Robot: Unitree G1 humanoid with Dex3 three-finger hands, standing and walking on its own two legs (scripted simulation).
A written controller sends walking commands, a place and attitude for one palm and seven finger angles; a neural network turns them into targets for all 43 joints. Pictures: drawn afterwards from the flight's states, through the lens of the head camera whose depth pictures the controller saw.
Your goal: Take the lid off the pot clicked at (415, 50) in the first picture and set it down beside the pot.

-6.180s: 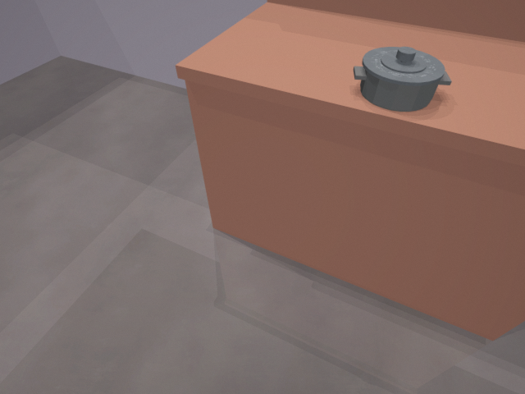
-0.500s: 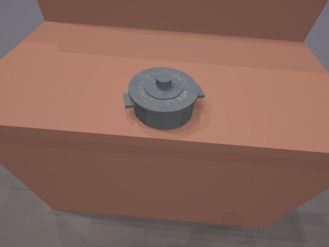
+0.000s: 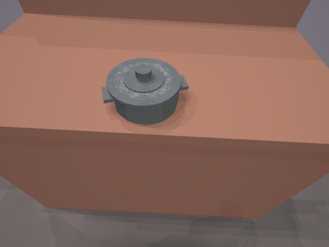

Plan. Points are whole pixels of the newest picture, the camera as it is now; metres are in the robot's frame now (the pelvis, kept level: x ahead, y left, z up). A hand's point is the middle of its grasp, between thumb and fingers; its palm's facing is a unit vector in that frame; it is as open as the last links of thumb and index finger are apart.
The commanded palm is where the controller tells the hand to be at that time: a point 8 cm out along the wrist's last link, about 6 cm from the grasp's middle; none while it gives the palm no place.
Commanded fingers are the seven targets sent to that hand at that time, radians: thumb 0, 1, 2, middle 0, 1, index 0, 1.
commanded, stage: come to a stop and stand still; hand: left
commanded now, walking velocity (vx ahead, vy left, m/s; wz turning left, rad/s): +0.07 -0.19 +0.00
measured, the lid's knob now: (143, 71) +0.49 +0.08 +0.17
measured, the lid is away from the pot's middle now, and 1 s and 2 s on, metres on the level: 0.00 0.00 0.00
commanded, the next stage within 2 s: look again from close up in 1.40 s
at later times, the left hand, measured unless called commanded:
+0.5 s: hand out of the picture +0.06 +0.18 -0.17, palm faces +0.03 -0.98 -0.20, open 7.3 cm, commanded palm none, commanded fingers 0.00 0.90 0.90 -0.20 -0.30 -0.20 -0.30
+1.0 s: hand out of the picture +0.05 +0.18 -0.16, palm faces -0.04 -0.97 -0.23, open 7.4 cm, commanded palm none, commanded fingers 0.00 0.90 0.90 -0.20 -0.30 -0.20 -0.30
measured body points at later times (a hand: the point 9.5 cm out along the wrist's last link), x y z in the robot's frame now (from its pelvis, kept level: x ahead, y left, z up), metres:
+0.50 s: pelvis +0.03 +0.00 +0.01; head +0.06 +0.01 +0.46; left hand +0.06 +0.23 -0.15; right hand +0.11 -0.22 -0.13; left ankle +0.02 +0.07 -0.73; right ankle +0.00 -0.10 -0.73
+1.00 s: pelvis +0.02 -0.01 +0.01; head +0.04 -0.01 +0.46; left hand +0.06 +0.23 -0.14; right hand +0.03 -0.24 -0.15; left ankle +0.02 +0.07 -0.73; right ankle +0.00 -0.10 -0.73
